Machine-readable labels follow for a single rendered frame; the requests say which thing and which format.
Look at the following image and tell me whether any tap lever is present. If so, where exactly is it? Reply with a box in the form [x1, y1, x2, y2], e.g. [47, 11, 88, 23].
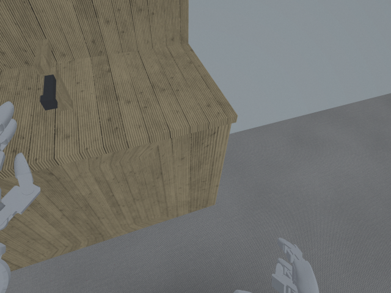
[40, 74, 57, 110]

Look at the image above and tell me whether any left robot hand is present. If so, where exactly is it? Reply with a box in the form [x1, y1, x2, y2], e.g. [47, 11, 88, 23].
[0, 101, 40, 230]

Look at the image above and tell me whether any counter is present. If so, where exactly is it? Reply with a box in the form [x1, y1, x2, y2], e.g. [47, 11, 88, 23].
[0, 0, 238, 271]

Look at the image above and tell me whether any right robot hand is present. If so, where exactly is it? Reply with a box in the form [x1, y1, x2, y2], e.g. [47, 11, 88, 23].
[272, 238, 319, 293]

